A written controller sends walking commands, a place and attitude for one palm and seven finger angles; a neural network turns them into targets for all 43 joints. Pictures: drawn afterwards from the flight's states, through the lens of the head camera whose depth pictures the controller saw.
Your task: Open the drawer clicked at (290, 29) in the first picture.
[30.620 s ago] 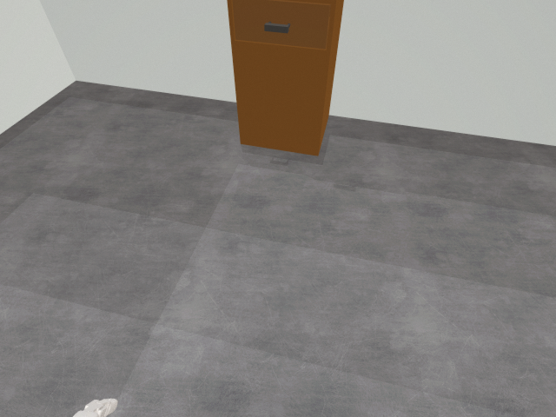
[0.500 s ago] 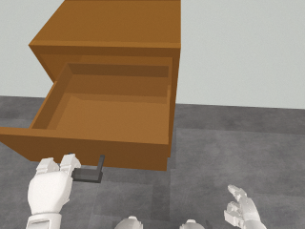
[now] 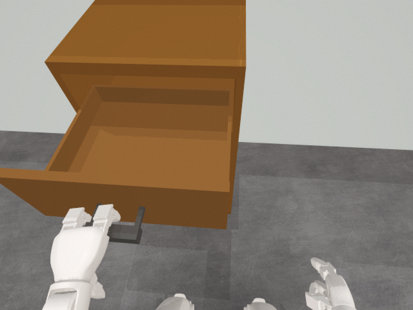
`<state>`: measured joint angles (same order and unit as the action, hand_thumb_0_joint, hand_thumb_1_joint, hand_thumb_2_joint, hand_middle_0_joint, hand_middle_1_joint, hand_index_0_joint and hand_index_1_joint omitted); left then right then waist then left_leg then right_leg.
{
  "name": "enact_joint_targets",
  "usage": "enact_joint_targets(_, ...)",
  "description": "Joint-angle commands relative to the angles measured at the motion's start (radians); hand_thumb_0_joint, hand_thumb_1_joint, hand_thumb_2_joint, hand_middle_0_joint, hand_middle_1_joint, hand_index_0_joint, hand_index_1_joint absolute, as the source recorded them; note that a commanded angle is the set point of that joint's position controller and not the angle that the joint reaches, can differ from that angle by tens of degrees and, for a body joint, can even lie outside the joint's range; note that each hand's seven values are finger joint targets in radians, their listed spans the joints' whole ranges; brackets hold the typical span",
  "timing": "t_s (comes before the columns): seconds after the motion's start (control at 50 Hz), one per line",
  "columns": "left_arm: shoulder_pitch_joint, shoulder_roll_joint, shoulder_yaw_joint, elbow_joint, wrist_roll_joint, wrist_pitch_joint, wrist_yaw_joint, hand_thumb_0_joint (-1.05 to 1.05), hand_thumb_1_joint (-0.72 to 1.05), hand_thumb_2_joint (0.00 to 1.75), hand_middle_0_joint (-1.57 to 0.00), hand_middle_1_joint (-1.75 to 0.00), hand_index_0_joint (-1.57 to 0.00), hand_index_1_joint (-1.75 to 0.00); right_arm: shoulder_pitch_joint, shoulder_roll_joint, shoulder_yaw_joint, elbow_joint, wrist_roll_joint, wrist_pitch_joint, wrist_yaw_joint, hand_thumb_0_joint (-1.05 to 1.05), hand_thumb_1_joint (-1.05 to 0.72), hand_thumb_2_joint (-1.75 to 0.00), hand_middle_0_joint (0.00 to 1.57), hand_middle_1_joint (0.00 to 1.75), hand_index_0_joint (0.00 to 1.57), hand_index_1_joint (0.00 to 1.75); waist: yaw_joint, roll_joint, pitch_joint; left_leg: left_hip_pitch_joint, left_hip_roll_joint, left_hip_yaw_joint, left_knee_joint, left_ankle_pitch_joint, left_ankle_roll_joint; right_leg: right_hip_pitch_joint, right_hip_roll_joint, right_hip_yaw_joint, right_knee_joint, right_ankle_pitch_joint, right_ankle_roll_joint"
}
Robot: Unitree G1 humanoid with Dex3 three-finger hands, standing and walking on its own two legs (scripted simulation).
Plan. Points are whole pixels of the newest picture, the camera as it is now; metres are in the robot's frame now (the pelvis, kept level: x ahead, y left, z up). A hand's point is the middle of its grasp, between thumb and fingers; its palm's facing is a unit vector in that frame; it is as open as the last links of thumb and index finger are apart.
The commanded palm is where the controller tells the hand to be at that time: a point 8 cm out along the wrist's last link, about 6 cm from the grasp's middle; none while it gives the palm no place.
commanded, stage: lift the hand off the handle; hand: left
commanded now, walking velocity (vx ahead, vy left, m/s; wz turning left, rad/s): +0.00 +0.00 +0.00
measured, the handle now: (116, 221) +0.28 +0.21 +0.00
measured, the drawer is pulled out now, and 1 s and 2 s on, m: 0.30 0.30 0.30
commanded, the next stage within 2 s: draw the hand back to the body in 1.46 s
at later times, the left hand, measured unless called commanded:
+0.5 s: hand (85, 238) +0.23 +0.25 +0.02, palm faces +0.03 -0.06 -1.00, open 13.5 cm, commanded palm +0.21 +0.24 +0.08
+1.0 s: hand (66, 224) +0.23 +0.25 +0.10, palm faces +0.05 -0.08 -1.00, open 13.7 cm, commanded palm +0.20 +0.24 +0.15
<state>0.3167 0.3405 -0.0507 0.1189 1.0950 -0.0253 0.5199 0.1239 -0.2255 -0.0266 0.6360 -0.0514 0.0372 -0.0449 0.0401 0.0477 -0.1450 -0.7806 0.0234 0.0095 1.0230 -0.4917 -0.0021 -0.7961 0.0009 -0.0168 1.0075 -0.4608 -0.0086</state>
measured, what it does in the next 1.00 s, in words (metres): stands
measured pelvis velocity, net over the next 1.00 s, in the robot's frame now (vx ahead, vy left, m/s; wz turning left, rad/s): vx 0.02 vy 0.00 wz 0.00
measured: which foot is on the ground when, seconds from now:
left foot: down 0.00-1.00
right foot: down 0.00-1.00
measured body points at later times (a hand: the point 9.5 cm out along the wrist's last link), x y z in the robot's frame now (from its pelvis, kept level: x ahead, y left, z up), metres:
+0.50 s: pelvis +0.01 +0.00 +0.02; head +0.05 -0.02 +0.47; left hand +0.23 +0.25 +0.08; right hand +0.20 -0.23 -0.09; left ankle +0.00 +0.12 -0.67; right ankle +0.02 -0.12 -0.67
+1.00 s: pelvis +0.02 +0.00 +0.05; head +0.04 -0.03 +0.49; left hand +0.22 +0.25 +0.15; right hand +0.24 -0.21 -0.05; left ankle +0.00 +0.12 -0.67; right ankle +0.02 -0.12 -0.67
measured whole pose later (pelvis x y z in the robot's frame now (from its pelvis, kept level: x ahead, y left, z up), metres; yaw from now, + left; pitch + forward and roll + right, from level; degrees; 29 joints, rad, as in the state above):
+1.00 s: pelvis +0.02 +0.00 +0.05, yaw +0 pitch +5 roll +0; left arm 0.37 0.42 -0.04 -0.17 0.98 0.04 0.28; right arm 0.09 -0.23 0.01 0.62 -0.02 0.07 -0.04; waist 0.10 0.07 -0.07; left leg -0.40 0.01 0.02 0.69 -0.38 0.00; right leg -0.42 0.00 -0.01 0.70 -0.36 0.00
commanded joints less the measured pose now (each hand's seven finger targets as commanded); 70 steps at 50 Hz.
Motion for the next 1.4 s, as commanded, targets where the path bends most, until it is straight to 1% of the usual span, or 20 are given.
enact_joint_targets(0.0,-0.115,0.181,0.124,-0.122,0.013,0.011,0.051,0.00,-0.50,0.30,-0.30,-1.20,-0.30,-1.20,-0.090,-0.111,-0.043,-0.137,0.000,-0.041,-0.016,0.00,-0.90,-0.90,0.20,0.30,0.20,0.30,-0.006,-0.047,-0.180,0.158,-0.047,-0.001,-0.137,0.172,0.019,0.092,0.036,-0.006,-0.173,0.166,-0.029)
enact_joint_targets(0.08,-0.147,0.172,0.111,-0.159,0.007,0.017,0.059,0.00,-0.50,0.30,-0.30,-1.20,-0.30,-1.20,-0.095,-0.110,-0.037,-0.141,-0.003,-0.039,-0.017,0.00,-0.90,-0.90,0.20,0.30,0.20,0.30,0.003,-0.003,-0.261,0.197,-0.049,0.008,-0.137,0.223,0.017,0.121,0.034,0.003,-0.162,0.217,-0.031)
enact_joint_targets(0.18,-0.130,0.184,0.118,-0.201,-0.019,0.030,0.047,0.00,-0.50,0.30,-0.30,-1.20,-0.30,-1.20,-0.095,-0.115,-0.038,-0.149,0.003,-0.036,-0.021,0.00,-0.90,-0.90,0.20,0.30,0.20,0.30,-0.001,-0.018,-0.267,0.220,-0.047,0.007,-0.155,0.258,0.017,0.166,0.036,0.002,-0.180,0.262,-0.027)
enact_joint_targets(0.26,-0.121,0.212,0.135,-0.261,-0.028,0.042,0.035,0.00,-0.50,0.30,-0.30,-1.20,-0.30,-1.20,-0.099,-0.116,-0.039,-0.156,0.008,-0.034,-0.025,0.00,-0.90,-0.90,0.20,0.30,0.20,0.30,-0.002,-0.015,-0.255,0.267,-0.046,0.003,-0.184,0.290,0.017,0.201,0.038,-0.001,-0.208,0.288,-0.030)
enact_joint_targets(0.32,-0.088,0.170,0.092,-0.294,-0.038,0.047,0.020,0.00,-0.50,0.30,-0.30,-1.20,-0.30,-1.20,-0.111,-0.112,-0.030,-0.166,0.009,-0.032,-0.016,0.00,-0.90,-0.90,0.20,0.30,0.20,0.30,-0.003,-0.002,-0.213,0.287,-0.043,0.005,-0.211,0.297,0.016,0.203,0.037,-0.010,-0.223,0.273,-0.028)
enact_joint_targets(0.36,-0.093,0.183,0.103,-0.284,-0.047,0.059,0.002,0.00,-0.50,0.30,-0.30,-1.20,-0.30,-1.20,-0.108,-0.115,-0.034,-0.161,0.014,-0.029,-0.017,0.00,-0.90,-0.90,0.20,0.30,0.20,0.30,-0.010,-0.030,-0.193,0.295,-0.041,0.001,-0.228,0.293,0.016,0.227,0.038,-0.009,-0.246,0.276,-0.028)
enact_joint_targets(0.44,-0.109,0.172,0.076,-0.307,-0.049,0.071,-0.032,0.00,-0.50,0.30,-0.30,-1.20,-0.30,-1.20,-0.119,-0.113,-0.030,-0.171,0.019,-0.024,-0.013,0.00,-0.90,-0.90,0.20,0.30,0.20,0.30,-0.003,-0.025,-0.155,0.319,-0.040,-0.002,-0.268,0.272,0.017,0.249,0.036,-0.013,-0.276,0.246,-0.026)
enact_joint_targets(0.5,-0.068,0.201,0.105,-0.322,-0.056,0.071,-0.055,0.00,-0.50,0.30,-0.30,-1.20,-0.30,-1.20,-0.129,-0.107,-0.027,-0.176,0.023,-0.023,-0.016,0.00,-0.90,-0.90,0.20,0.30,0.20,0.30,0.017,-0.023,-0.155,0.348,-0.043,0.004,-0.288,0.301,0.017,0.297,0.034,-0.005,-0.298,0.281,-0.027)
enact_joint_targets(0.52,-0.098,0.185,0.082,-0.339,-0.054,0.069,-0.062,0.00,-0.50,0.30,-0.30,-1.20,-0.30,-1.20,-0.133,-0.109,-0.017,-0.181,0.016,-0.023,-0.015,0.00,-0.90,-0.90,0.20,0.30,0.20,0.30,0.009,-0.040,-0.152,0.349,-0.044,0.006,-0.288,0.300,0.020,0.289,0.030,-0.004,-0.300,0.283,-0.021)
enact_joint_targets(0.56,-0.103,0.219,0.112,-0.374,-0.059,0.061,-0.075,0.00,-0.50,0.30,-0.30,-1.20,-0.30,-1.20,-0.133,-0.109,-0.023,-0.179,0.018,-0.022,-0.017,0.00,-0.90,-0.90,0.20,0.30,0.20,0.30,0.019,-0.011,-0.167,0.378,-0.041,0.005,-0.305,0.329,0.015,0.327,0.030,0.003,-0.313,0.311,-0.027)
enact_joint_targets(0.64,-0.037,0.189,0.090,-0.431,-0.068,0.043,-0.094,0.00,-0.50,0.30,-0.30,-1.20,-0.30,-1.20,-0.133,-0.098,-0.021,-0.184,0.019,-0.028,-0.002,0.00,-0.90,-0.90,0.20,0.30,0.20,0.30,0.028,0.017,-0.160,0.419,-0.037,0.005,-0.323,0.391,0.011,0.348,0.031,-0.005,-0.322,0.339,-0.028)
enact_joint_targets(0.7,-0.011,0.221,0.132,-0.416,-0.076,0.051,-0.108,0.00,-0.50,0.30,-0.30,-1.20,-0.30,-1.20,-0.143,-0.098,-0.018,-0.181,0.022,-0.025,-0.001,0.00,-0.90,-0.90,0.20,0.30,0.20,0.30,0.036,-0.033,-0.126,0.411,-0.037,0.004,-0.341,0.388,0.011,0.379,0.031,0.005,-0.340,0.370,-0.024)
enact_joint_targets(0.76,-0.040,0.215,0.117,-0.415,-0.076,0.068,-0.130,0.00,-0.50,0.30,-0.30,-1.20,-0.30,-1.20,-0.164,-0.100,-0.011,-0.184,0.026,-0.018,0.001,0.00,-0.90,-0.90,0.20,0.30,0.20,0.30,0.033,-0.028,-0.082,0.413,-0.037,0.006,-0.368,0.363,0.010,0.389,0.027,0.012,-0.371,0.357,-0.023)
enact_joint_targets(0.88,-0.065,0.250,0.133,-0.495,-0.101,0.071,-0.183,0.00,-0.50,0.30,-0.30,-1.20,-0.30,-1.20,-0.170,-0.097,0.000,-0.187,0.024,-0.018,-0.004,0.00,-0.90,-0.90,0.20,0.30,0.20,0.30,0.046,-0.023,-0.129,0.476,-0.039,0.011,-0.398,0.394,0.017,0.451,0.014,0.016,-0.399,0.380,-0.012)
enact_joint_targets(1.06,0.044,0.290,0.195,-0.555,-0.146,0.055,-0.243,0.00,-0.50,0.30,-0.30,-1.20,-0.30,-1.20,-0.192,-0.103,0.001,-0.192,0.032,-0.012,0.003,0.00,-0.90,-0.90,0.20,0.30,0.20,0.30,0.062,-0.028,-0.074,0.502,-0.036,0.016,-0.447,0.437,0.011,0.531,0.011,0.031,-0.453,0.467,-0.011)
enact_joint_targets(1.14,0.010,0.273,0.169,-0.613,-0.161,0.060,-0.266,0.00,-0.50,0.30,-0.30,-1.20,-0.30,-1.20,-0.188,-0.104,0.000,-0.195,0.035,-0.005,0.006,0.00,-0.90,-0.90,0.20,0.30,0.20,0.30,0.054,-0.025,-0.057,0.521,-0.035,0.017,-0.471,0.434,0.015,0.534,0.006,0.015,-0.473,0.436,-0.004)
enact_joint_targets(1.24,-0.035,0.313,0.191,-0.636,-0.173,0.063,-0.301,0.00,-0.50,0.30,-0.30,-1.20,-0.30,-1.20,-0.189,-0.109,0.005,-0.197,0.034,-0.002,-0.001,0.00,-0.90,-0.90,0.20,0.30,0.20,0.30,0.057,-0.044,-0.045,0.545,-0.032,0.017,-0.500,0.422,0.019,0.556,-0.001,0.007,-0.504,0.418,0.001)
enact_joint_targets(1.32,-0.048,0.325,0.198,-0.642,-0.181,0.064,-0.329,0.00,-0.50,0.30,-0.30,-1.20,-0.30,-1.20,-0.198,-0.108,0.011,-0.197,0.038,0.001,-0.002,0.00,-0.90,-0.90,0.20,0.30,0.20,0.30,0.066,-0.015,-0.038,0.564,-0.033,0.019,-0.526,0.421,0.019,0.577,-0.003,0.006,-0.527,0.393,0.000)
enact_joint_targets(1.36,-0.036,0.363,0.240,-0.640,-0.203,0.074,-0.342,0.00,-0.50,0.30,-0.30,-1.20,-0.30,-1.20,-0.218,-0.116,0.012,-0.200,0.050,0.002,-0.005,0.00,-0.90,-0.90,0.20,0.30,0.20,0.30,0.064,0.009,-0.025,0.572,-0.025,0.013,-0.535,0.418,0.012,0.594,0.000,0.014,-0.539,0.394,-0.006)
enact_joint_targets(1.38,-0.034,0.308,0.187,-0.627,-0.195,0.076,-0.355,0.00,-0.50,0.30,-0.30,-1.20,-0.30,-1.20,-0.197,-0.104,0.021,-0.202,0.042,0.002,0.002,0.00,-0.90,-0.90,0.20,0.30,0.20,0.30,0.067,-0.007,-0.033,0.565,-0.031,0.015,-0.538,0.423,0.016,0.592,-0.005,-0.003,-0.533,0.385,-0.002)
